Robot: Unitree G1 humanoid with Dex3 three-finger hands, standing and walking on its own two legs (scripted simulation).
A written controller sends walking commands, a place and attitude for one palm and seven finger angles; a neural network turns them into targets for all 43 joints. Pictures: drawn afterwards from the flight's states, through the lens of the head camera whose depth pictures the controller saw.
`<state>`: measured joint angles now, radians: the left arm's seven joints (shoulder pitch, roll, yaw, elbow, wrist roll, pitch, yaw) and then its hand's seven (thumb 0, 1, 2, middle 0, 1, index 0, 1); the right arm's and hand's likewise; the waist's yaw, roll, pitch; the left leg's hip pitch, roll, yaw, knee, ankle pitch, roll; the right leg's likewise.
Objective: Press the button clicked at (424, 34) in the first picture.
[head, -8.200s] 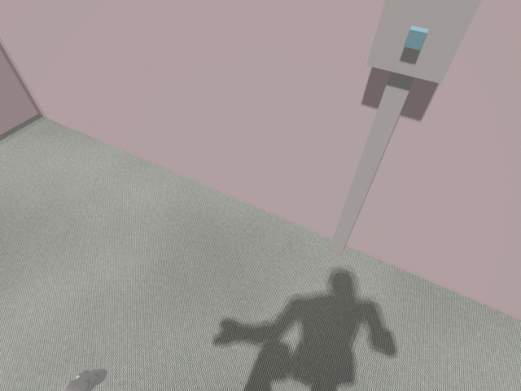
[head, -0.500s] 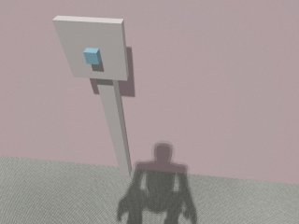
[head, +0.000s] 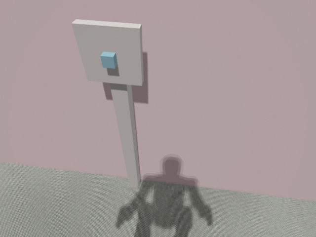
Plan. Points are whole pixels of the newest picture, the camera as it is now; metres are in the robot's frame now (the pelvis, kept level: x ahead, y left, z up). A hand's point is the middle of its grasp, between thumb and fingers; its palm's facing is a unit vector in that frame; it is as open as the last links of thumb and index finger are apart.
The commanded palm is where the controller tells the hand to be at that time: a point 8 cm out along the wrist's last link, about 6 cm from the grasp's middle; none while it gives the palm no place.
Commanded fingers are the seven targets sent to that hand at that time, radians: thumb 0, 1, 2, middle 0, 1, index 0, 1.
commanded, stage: look again from close up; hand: left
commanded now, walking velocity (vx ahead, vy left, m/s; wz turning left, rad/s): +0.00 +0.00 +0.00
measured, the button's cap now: (109, 59) +0.53 +0.18 +0.19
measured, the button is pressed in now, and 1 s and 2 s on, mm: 0 0 0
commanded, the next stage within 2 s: shuffle to correct the standing spot in 0.34 s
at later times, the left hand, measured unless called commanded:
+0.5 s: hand out of the picture +0.02 +0.24 -0.17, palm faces -0.03 -0.97 -0.25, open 7.3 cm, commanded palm none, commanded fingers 0.00 0.90 0.90 -0.20 -0.30 -0.20 -0.30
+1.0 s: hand out of the picture +0.01 +0.17 -0.18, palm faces -0.02 -0.98 -0.18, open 7.3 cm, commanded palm none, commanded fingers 0.00 0.90 0.90 -0.20 -0.30 -0.20 -0.30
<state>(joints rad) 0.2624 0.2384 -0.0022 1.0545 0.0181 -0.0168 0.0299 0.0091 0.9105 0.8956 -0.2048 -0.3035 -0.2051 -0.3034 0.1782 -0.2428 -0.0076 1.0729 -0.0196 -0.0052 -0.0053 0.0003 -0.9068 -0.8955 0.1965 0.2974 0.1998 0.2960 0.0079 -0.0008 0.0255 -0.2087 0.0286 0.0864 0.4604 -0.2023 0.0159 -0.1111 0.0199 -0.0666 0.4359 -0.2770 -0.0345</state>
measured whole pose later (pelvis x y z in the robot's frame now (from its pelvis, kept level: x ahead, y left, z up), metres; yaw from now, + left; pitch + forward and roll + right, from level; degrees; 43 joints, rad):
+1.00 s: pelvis +0.03 +0.01 +0.00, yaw -2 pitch -1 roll +0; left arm 0.33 0.13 -0.01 1.07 0.02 0.00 0.06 0.01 0.91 0.90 -0.21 -0.30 -0.21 -0.30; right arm 0.22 -0.16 -0.02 1.11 -0.01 0.00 -0.03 0.01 -0.92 -0.90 0.20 0.30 0.20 0.30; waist 0.01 -0.01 0.06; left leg -0.21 0.02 0.14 0.48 -0.25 0.03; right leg -0.14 -0.01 -0.03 0.47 -0.32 -0.01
